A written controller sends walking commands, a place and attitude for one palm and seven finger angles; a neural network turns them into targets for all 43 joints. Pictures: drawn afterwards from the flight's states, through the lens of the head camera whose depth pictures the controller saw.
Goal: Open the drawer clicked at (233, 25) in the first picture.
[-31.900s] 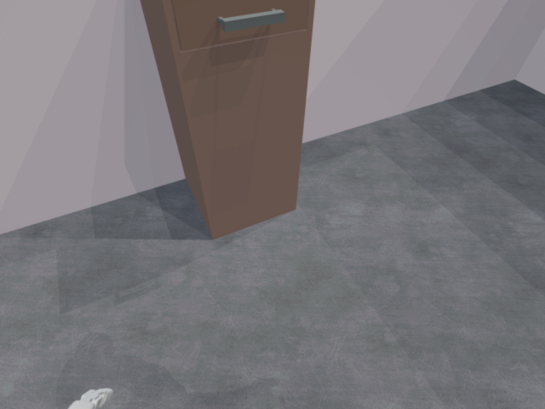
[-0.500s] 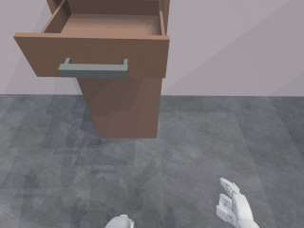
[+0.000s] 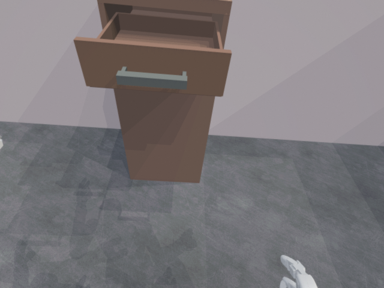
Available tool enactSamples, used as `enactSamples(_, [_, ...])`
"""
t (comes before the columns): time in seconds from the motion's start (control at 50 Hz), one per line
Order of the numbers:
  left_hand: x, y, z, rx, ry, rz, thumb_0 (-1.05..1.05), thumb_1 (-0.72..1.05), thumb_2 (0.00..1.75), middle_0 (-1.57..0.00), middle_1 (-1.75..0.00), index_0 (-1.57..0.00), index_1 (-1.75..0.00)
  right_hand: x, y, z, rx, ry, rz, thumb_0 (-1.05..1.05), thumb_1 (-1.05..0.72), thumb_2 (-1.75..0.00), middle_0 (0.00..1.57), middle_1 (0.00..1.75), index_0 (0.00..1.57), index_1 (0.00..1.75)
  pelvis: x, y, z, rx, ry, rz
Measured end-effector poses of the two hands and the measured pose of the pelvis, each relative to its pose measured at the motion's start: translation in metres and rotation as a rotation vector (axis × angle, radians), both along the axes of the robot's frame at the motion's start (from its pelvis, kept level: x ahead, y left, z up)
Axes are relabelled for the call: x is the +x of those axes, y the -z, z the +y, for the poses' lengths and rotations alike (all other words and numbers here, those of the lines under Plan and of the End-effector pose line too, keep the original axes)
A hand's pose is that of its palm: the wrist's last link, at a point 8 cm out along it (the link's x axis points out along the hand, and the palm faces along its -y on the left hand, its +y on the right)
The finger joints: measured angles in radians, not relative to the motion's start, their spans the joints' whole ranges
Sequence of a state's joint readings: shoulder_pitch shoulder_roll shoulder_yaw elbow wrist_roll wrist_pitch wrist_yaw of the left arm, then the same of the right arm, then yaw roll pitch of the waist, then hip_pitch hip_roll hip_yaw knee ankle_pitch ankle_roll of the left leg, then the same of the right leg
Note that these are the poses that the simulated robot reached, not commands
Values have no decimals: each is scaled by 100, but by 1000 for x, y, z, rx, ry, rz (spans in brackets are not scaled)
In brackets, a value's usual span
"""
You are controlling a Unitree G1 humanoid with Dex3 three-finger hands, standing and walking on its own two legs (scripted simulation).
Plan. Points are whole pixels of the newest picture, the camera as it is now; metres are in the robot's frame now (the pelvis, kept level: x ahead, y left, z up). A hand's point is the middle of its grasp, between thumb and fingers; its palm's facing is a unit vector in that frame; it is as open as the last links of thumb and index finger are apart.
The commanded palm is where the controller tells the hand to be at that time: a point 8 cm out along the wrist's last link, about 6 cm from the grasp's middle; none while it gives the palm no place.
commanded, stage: stop stepping back and stand still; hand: left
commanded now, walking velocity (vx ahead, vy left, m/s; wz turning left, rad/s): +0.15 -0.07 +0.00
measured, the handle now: (153, 76) +0.58 +0.12 +0.16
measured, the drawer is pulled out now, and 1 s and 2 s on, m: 0.29 0.29 0.29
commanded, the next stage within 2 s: let the arm hang, fingers relaxed in 0.26 s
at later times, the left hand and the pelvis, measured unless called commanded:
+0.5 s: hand (98, 223) +0.25 +0.20 +0.01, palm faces +0.08 -0.93 -0.36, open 7.4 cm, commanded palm none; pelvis +0.01 +0.00 -0.01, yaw -2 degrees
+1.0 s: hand out of the picture -0.01 +0.20 -0.15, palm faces +0.00 -0.95 -0.33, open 7.3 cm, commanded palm none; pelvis +0.00 -0.03 +0.01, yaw -1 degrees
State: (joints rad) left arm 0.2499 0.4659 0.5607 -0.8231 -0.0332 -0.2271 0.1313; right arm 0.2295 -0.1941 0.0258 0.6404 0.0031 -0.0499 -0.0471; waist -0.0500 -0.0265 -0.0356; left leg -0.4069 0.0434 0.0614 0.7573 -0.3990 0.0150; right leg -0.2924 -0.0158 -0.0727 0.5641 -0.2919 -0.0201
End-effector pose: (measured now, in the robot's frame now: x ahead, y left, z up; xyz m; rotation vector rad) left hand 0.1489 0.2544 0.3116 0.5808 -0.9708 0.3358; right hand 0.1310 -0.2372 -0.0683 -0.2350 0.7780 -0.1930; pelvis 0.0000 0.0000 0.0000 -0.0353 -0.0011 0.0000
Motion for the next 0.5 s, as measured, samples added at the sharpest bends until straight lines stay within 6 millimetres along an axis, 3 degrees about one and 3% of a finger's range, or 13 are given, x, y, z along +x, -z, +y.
enactSamples(0.08, [-26,-23,0,160,-5,-169,1,88,90,-22,-31,-21,-30,-1,0,7,-48,7,-7,2,-90,-90,20,30,20,30,-4,4,13,-21,14,9])
enactSamples(0.14, [-29,-52,13,197,-60,-301,0,88,90,-22,-31,-22,-30,-3,-1,20,-8,-11,14,2,-91,-90,20,30,20,30,-6,-6,15,-36,0,7])
enactSamples(0.22, [-7,-75,45,114,-157,-275,0,88,90,-22,-30,-21,-30,-3,-5,33,64,-24,9,2,-90,-90,20,30,20,30,-7,-15,12,-47,-1,5])
enactSamples(0.26, [10,-71,56,46,-183,-179,0,89,90,-21,-30,-21,-30,-2,-7,36,92,-24,-11,2,-90,-90,20,30,20,30,-7,-17,11,-45,8,7])
enactSamples(0.3, [26,-54,56,-6,-180,-57,0,89,90,-21,-30,-20,-30,-1,-7,35,113,-21,-30,2,-90,-90,20,30,21,30,-6,-18,8,-38,21,11])
enactSamples(0.36, [38,-15,31,-19,-122,116,0,90,90,-20,-30,-20,-30,4,-4,27,122,-15,-54,2,-90,-90,21,30,21,30,-2,-11,1,-9,34,23])
enactSamples(0.4, [57,37,16,-27,-58,293,0,90,90,-20,-30,-20,-30,9,11,14,119,-31,-57,1,-90,-90,21,30,21,30,1,2,-3,25,42,43])
enactSamples(0.42, [72,76,13,-95,-36,459,0,90,90,-20,-30,-19,-30,10,20,8,115,-27,-31,1,-90,-90,21,30,21,30,1,4,-3,20,43,41])
enactSamples(0.46, [91,175,7,-260,-35,862,-1,90,90,-19,-30,-19,-29,6,36,-4,116,-2,22,1,-90,-90,21,30,21,30,4,7,-2,20,28,39])
enactSamples(0.5, [77,279,-9,-384,-71,1274,0,91,90,-19,-30,-19,-29,-3,48,-15,111,20,73,1,-90,-90,20,30,20,30,6,10,-3,23,29,37])
